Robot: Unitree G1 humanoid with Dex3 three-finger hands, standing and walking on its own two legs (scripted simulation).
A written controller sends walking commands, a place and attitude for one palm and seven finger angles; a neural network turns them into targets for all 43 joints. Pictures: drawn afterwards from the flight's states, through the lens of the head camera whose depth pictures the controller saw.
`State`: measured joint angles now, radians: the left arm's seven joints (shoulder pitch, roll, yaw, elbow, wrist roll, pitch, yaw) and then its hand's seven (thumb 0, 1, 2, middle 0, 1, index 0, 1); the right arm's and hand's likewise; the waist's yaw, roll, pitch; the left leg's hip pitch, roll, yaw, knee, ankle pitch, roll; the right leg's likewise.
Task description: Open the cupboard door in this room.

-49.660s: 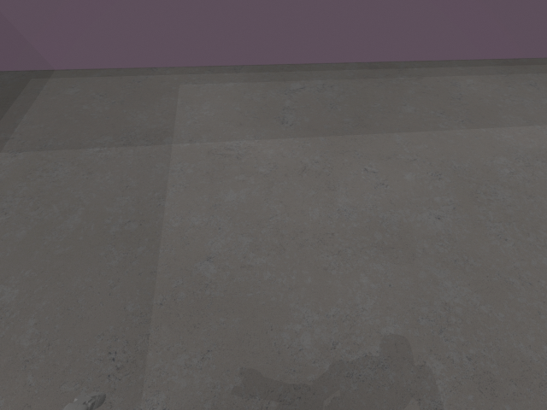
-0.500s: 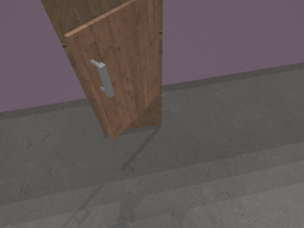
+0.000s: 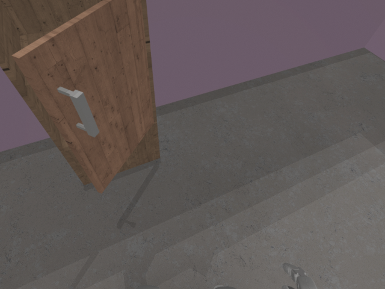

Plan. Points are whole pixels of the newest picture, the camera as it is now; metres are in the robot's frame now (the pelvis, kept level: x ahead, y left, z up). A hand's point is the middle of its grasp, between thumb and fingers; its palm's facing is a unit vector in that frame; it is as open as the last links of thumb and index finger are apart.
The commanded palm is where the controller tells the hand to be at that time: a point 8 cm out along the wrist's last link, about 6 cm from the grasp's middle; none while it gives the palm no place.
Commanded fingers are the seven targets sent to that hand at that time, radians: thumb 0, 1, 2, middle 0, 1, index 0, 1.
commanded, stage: walk to a spot facing it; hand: left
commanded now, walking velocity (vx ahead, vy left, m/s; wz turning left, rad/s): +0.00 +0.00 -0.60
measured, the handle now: (79, 112) +0.47 +0.34 +0.03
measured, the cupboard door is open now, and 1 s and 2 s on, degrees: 40 40 40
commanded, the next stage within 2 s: none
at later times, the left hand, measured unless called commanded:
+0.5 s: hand (144, 275) +0.16 +0.12 -0.14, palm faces -0.32 -0.91 -0.27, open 7.4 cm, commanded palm none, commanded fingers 0.00 0.90 0.90 -0.20 -0.30 -0.20 -0.30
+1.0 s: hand (186, 243) +0.24 +0.03 -0.15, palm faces -0.63 -0.75 -0.21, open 7.4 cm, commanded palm none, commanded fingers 0.00 0.90 0.90 -0.20 -0.30 -0.20 -0.30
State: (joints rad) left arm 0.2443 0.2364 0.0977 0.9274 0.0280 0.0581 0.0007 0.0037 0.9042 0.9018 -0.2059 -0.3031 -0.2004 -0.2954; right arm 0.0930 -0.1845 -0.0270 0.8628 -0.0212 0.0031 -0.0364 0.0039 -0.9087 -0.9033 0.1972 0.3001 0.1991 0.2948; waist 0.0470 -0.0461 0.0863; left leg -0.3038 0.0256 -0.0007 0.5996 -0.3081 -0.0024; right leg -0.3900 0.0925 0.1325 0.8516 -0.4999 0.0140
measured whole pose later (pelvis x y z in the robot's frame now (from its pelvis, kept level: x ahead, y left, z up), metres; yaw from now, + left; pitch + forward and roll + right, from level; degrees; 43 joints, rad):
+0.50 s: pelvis -0.01 -0.04 +0.01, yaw -19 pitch +0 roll +2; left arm 0.14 0.21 0.06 0.88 0.03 0.05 0.00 0.00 0.91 0.90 -0.20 -0.30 -0.20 -0.30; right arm 0.22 -0.26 -0.07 0.93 -0.02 0.06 -0.02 0.01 -0.91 -0.90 0.19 0.30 0.20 0.29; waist -0.03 0.00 0.12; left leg -0.46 0.06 0.04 1.04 -0.41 -0.06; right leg -0.31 0.03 0.05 0.55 -0.23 -0.04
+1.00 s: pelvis +0.03 -0.07 +0.00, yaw -39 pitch +1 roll -1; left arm 0.16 0.23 0.09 0.91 0.04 0.04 -0.06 0.01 0.91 0.90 -0.20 -0.30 -0.19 -0.29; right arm 0.36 -0.20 -0.03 0.94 -0.04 -0.02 -0.01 0.00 -0.90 -0.90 0.20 0.30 0.20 0.30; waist -0.03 0.02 0.07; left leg -0.14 0.17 0.23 0.54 -0.40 -0.07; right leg -0.37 -0.04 -0.10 0.64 -0.36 -0.01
